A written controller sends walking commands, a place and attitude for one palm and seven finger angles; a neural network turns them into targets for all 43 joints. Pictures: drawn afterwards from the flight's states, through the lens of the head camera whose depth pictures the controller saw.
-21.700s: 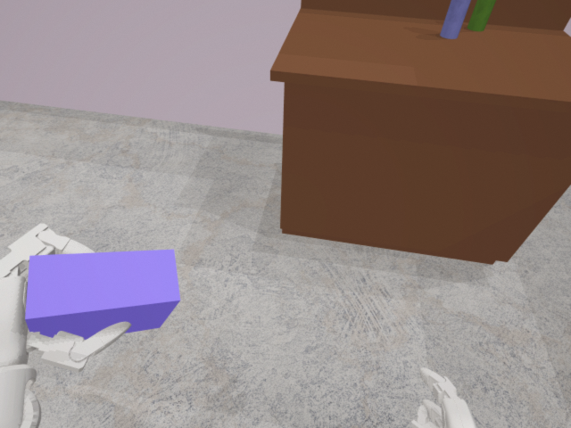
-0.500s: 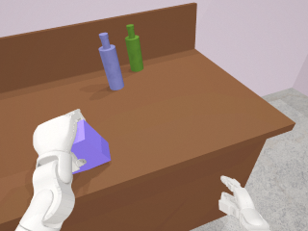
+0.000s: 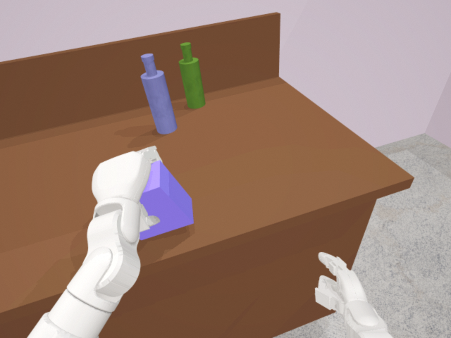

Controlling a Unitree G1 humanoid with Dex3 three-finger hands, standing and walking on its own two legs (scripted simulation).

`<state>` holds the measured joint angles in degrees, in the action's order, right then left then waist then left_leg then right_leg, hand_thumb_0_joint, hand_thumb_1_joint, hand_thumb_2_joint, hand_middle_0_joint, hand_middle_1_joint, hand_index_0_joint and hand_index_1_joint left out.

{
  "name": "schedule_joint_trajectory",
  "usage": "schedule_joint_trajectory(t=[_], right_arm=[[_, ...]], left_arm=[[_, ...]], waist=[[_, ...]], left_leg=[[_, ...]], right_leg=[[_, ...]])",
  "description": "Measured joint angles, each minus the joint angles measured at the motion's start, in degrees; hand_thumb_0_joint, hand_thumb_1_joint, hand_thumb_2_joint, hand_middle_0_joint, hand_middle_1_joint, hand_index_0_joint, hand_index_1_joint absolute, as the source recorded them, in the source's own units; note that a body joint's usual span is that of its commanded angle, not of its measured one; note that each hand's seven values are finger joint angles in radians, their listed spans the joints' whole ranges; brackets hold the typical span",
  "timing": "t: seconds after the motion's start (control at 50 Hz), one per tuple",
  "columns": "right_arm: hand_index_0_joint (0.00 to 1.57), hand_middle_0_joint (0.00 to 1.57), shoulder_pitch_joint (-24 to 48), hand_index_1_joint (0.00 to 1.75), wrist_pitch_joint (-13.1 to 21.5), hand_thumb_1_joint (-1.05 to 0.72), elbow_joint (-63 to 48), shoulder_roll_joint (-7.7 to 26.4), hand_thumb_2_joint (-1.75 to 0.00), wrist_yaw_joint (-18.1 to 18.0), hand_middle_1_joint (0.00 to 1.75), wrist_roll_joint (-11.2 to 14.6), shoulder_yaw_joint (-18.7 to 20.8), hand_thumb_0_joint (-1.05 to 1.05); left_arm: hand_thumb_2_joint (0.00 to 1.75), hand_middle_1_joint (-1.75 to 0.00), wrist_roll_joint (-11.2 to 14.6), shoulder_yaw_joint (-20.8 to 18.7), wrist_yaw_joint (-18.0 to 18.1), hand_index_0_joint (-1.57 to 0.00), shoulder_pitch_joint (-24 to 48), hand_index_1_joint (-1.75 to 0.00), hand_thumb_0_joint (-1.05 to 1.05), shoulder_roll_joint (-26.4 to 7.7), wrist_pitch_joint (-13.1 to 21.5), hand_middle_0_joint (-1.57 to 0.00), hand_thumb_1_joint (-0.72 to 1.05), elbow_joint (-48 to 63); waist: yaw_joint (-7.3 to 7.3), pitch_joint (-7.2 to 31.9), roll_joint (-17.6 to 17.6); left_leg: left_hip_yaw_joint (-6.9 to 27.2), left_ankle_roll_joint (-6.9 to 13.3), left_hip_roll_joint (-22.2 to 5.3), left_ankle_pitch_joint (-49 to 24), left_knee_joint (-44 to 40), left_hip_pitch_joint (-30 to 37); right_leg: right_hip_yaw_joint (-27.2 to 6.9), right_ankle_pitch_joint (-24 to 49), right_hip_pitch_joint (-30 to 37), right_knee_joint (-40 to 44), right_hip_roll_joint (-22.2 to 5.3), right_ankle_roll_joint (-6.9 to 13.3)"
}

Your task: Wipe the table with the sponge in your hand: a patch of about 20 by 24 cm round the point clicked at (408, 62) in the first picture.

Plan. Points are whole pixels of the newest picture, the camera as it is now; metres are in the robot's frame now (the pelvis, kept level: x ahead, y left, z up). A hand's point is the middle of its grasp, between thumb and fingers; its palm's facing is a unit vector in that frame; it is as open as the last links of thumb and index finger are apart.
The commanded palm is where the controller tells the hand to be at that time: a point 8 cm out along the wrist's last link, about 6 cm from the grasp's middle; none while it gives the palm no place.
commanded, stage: slide across to the third lane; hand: left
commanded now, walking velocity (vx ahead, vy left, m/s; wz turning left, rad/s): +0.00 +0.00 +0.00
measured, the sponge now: (156, 208) +0.30 +0.18 +0.11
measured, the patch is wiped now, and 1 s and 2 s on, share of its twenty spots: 0.75 0.80 0.95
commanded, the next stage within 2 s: wipe forward along the third lane in 0.10 s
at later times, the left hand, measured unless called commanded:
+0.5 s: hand (163, 180) +0.33 +0.17 +0.16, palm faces +0.13 -0.11 -0.99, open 10.0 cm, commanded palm +0.30 +0.18 +0.20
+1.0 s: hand (153, 170) +0.37 +0.20 +0.15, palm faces +0.03 -0.02 -1.00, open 10.0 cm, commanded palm +0.34 +0.22 +0.18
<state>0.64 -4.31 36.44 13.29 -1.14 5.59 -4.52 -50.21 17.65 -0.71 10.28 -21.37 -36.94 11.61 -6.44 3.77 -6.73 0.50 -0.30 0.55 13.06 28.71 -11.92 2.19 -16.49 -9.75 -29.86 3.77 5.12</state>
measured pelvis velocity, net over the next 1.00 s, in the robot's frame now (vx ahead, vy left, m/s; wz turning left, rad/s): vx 0.01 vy -0.04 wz -0.10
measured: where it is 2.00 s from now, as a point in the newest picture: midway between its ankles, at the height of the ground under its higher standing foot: outside the picture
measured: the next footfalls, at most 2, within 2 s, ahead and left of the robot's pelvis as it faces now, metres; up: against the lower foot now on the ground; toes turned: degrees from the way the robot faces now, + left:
none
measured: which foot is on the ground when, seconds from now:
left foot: down 0.00-1.00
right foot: down 0.00-1.00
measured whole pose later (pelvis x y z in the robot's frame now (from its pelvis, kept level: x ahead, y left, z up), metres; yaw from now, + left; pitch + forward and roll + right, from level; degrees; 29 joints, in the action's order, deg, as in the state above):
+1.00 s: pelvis +0.01 -0.04 +0.00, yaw -6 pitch +0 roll +3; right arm -1.9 -3.4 39.8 17.2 -4.5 4.8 -2.4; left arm -51.9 7.5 -6.1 21.3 -28.7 -31.7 -16.5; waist -3.3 5.7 -6.0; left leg 5.7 2.3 0.2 14.0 33.3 -16.8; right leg -2.2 -17.3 -15.2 -32.8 7.8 8.3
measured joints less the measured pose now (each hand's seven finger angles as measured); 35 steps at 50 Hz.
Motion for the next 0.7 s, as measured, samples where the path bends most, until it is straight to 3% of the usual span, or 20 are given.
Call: schedule_joint_trajectory(t=[0.34,0.7], right_arm=[[0.2,0.2,-0.4,0.3,-0.1,-0.9,1.6,1.9,-0.9,-1.4,0.3,0.1,1.3,0.01],[0.2,0.2,-0.4,0.3,-0.5,-0.9,3.5,2.6,-0.9,-2.3,0.3,-0.2,1.3,0.01]], left_arm=[[1.06,-1.37,0.3,0.9,-1.1,-0.74,6.5,-1.33,0.01,0.3,-0.6,-0.74,-0.49,-10.2],[1.06,-1.36,-2.8,-2.2,-4.2,-0.75,12.1,-1.33,0.0,-1.5,-1.6,-0.75,-0.5,-22.7]], waist=[[1.34,-0.1,0.0],[2.28,1.1,0.1]], left_leg=[[0.0,-0.4,-1.5,-0.5,-1.0,0.4],[1.9,1.3,-1.4,0.3,0.3,-1.3]], right_leg=[[-0.1,0.7,0.1,0.9,1.6,1.8],[-2.0,0.0,-2.4,-0.7,2.8,3.0]])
